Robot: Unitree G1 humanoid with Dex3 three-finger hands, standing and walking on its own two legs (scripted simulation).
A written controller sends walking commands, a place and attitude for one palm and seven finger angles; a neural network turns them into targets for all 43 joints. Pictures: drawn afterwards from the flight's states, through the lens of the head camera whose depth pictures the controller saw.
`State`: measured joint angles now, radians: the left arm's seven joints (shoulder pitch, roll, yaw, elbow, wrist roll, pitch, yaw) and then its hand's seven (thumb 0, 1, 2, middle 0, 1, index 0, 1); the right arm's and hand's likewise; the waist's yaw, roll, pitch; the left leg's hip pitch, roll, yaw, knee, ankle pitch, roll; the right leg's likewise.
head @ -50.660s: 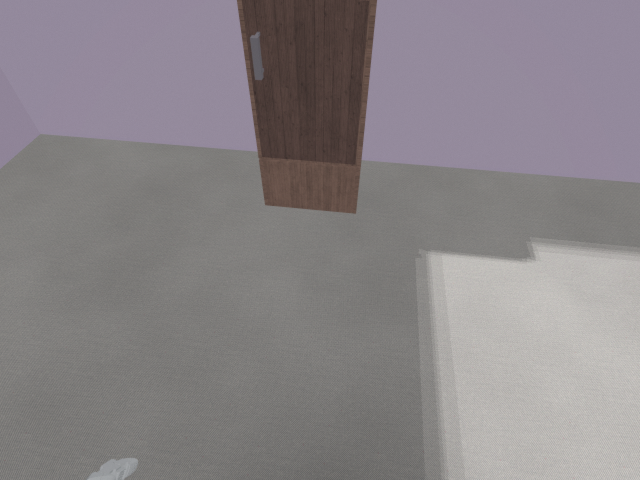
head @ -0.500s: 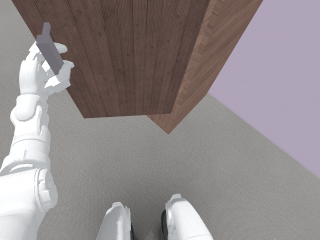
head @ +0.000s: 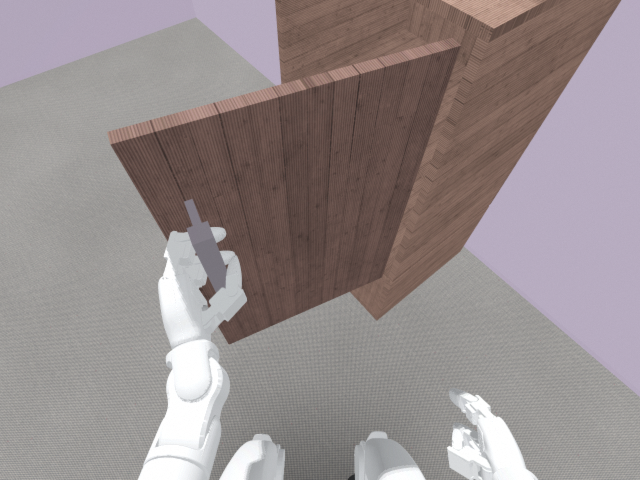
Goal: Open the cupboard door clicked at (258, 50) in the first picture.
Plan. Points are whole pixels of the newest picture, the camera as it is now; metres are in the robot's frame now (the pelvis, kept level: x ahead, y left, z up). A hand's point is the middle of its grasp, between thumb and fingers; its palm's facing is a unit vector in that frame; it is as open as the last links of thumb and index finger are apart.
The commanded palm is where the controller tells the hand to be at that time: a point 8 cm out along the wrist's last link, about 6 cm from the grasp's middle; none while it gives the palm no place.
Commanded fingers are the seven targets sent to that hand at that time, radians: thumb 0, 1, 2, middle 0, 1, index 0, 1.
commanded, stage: pull the door open along its arc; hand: left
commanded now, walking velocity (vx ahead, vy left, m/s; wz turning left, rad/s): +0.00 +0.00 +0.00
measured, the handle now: (208, 249) +0.39 +0.16 +0.04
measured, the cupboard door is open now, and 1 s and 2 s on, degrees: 76 88 92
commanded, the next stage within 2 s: open thumb and fingers to let go in 0.26 s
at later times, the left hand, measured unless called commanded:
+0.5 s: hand (276, 332) +0.29 +0.06 +0.03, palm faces +0.37 -0.93 -0.03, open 6.5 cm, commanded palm +0.24 +0.12 +0.03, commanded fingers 0.00 0.34 0.66 -0.36 -1.29 -0.36 -1.29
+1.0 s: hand (267, 328) +0.29 +0.08 +0.03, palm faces +0.34 -0.94 +0.01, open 13.9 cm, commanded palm +0.24 +0.11 +0.03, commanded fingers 0.00 -0.50 0.30 -0.21 -0.65 -0.21 -0.65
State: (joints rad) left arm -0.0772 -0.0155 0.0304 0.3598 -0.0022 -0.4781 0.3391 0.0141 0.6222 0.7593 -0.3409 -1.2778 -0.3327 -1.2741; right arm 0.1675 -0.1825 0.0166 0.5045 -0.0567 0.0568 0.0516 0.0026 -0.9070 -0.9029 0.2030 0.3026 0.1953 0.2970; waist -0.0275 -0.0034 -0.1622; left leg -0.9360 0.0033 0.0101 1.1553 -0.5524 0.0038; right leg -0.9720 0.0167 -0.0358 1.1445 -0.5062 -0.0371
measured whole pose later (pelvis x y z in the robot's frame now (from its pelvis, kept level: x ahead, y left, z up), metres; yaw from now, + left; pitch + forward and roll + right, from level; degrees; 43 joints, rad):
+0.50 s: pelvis -0.01 -0.04 +0.00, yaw +4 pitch +17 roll +2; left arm 0.08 -0.06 -0.14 0.29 0.10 -0.51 0.50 0.00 0.60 0.77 -0.32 -1.31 -0.34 -1.32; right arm 0.17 -0.20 -0.02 0.61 -0.08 -0.02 0.01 0.01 -0.91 -0.90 0.20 0.30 0.19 0.30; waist -0.02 0.01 -0.15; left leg -0.93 -0.01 -0.05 1.15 -0.53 -0.05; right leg -0.96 0.00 -0.10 1.18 -0.53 -0.09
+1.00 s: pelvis -0.01 +0.00 +0.00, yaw +2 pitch +17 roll +0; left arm 0.04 -0.10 -0.19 0.30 0.12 -0.45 0.54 0.00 -0.43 0.34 -0.28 -1.05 -0.29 -1.05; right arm 0.18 -0.18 0.00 0.57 -0.08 -0.02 0.03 0.01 -0.91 -0.90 0.20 0.30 0.20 0.30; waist -0.01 0.02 -0.16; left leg -0.94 -0.02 -0.03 1.18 -0.54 0.00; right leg -0.95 0.00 -0.08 1.16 -0.51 -0.05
